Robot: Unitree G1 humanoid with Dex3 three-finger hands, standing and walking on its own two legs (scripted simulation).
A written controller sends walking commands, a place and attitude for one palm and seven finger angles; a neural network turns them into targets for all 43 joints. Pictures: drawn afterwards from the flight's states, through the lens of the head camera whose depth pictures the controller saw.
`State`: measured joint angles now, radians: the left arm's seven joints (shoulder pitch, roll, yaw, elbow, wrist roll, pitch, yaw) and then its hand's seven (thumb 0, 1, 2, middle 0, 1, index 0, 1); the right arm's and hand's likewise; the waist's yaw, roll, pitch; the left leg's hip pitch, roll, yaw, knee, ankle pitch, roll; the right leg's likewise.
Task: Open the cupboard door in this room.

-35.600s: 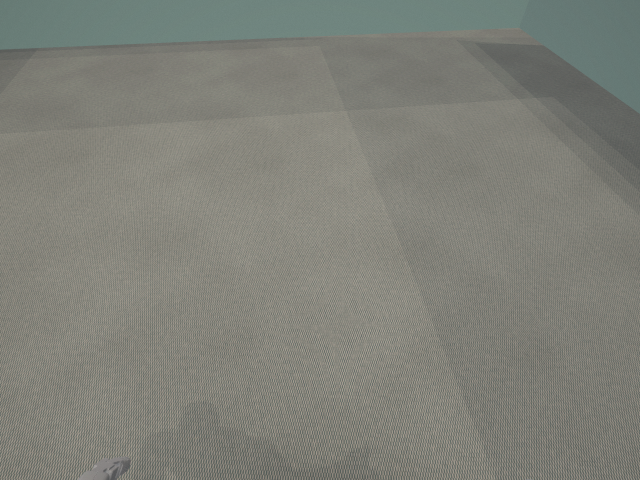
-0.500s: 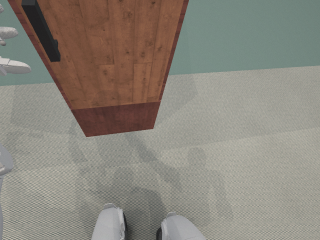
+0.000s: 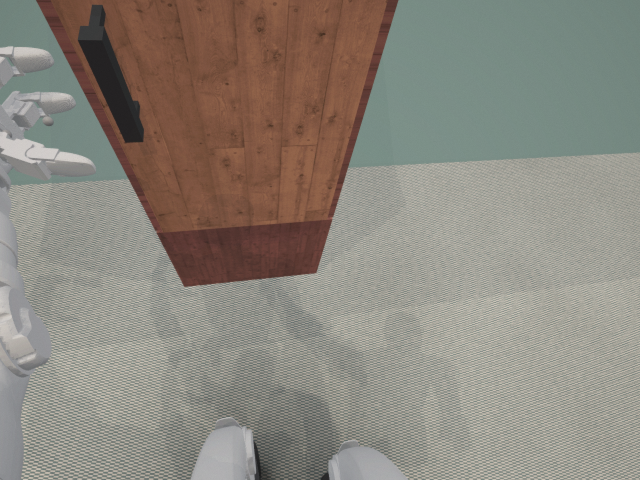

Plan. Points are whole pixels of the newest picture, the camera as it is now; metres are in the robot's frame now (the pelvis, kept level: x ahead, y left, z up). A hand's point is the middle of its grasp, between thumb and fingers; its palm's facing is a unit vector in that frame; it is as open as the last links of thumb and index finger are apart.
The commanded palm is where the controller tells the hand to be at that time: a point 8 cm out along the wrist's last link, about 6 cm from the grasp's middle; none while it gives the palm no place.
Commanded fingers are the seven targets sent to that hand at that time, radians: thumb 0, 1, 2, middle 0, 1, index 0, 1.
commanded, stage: move the hooked fingers beside the handle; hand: left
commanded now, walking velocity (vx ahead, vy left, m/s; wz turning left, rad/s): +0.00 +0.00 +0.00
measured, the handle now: (117, 79) +0.58 +0.21 +0.10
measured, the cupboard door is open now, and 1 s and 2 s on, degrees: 0 0 1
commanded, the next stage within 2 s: slide the fingers in behind the handle in 0.24 s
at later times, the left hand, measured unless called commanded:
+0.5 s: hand (51, 122) +0.50 +0.27 +0.10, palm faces +0.09 -1.00 +0.01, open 14.0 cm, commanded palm +0.49 +0.30 +0.09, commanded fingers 0.00 -0.50 0.30 -0.30 -1.20 -0.30 -1.20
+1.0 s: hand (92, 117) +0.52 +0.23 +0.10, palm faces +0.09 -1.00 +0.00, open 14.0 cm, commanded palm +0.50 +0.26 +0.09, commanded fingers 0.00 -0.50 0.30 -0.30 -1.20 -0.30 -1.20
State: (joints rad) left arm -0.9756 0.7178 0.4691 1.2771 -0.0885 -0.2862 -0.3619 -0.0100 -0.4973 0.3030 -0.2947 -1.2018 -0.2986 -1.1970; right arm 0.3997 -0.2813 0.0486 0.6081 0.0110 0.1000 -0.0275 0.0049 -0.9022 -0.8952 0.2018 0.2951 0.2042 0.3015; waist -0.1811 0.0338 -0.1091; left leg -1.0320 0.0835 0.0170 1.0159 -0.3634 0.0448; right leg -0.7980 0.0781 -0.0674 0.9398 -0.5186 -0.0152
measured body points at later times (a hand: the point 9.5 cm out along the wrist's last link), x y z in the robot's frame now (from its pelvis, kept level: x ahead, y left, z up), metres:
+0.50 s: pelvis -0.01 +0.00 -0.01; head +0.12 +0.03 +0.42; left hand +0.49 +0.32 +0.10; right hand -0.03 -0.27 -0.10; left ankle +0.06 +0.09 -0.67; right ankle -0.04 -0.12 -0.67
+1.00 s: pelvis -0.01 +0.00 +0.00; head +0.12 +0.03 +0.43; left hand +0.50 +0.28 +0.10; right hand -0.02 -0.27 -0.11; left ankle +0.06 +0.09 -0.67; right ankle -0.04 -0.12 -0.67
